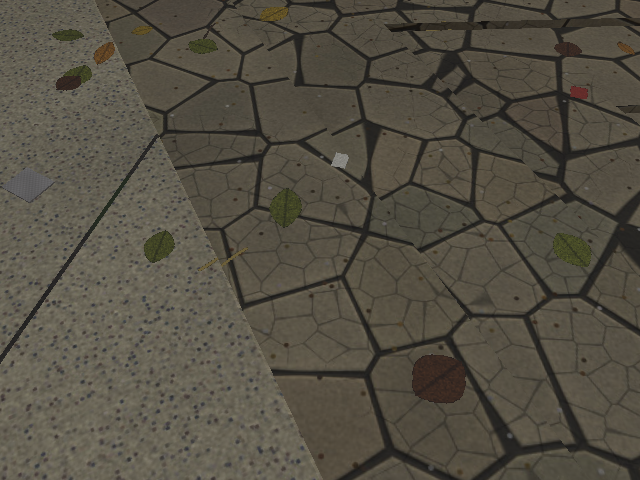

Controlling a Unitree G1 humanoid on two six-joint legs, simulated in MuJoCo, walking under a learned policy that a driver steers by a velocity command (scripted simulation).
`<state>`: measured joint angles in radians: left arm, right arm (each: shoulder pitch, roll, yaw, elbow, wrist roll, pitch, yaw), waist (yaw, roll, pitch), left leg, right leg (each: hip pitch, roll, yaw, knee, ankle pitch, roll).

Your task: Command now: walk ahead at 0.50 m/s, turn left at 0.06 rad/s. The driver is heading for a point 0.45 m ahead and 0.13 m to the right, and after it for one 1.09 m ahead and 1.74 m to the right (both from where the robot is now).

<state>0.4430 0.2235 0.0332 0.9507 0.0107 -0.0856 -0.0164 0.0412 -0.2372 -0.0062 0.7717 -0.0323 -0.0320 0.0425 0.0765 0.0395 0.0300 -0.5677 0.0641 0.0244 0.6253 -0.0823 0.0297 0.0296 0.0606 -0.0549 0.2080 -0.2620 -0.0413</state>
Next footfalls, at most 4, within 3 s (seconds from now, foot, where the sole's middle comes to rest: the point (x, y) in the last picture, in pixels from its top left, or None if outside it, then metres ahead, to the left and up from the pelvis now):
0.08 left None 0.20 0.11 -0.78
0.68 right None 0.47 -0.08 -0.82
1.16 left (404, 333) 0.84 -0.10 -0.82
1.72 right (544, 353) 0.83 -0.44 -0.85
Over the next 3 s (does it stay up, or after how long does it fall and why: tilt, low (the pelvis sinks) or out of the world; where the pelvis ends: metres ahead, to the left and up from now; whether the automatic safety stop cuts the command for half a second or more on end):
stays up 1.01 -0.85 -0.11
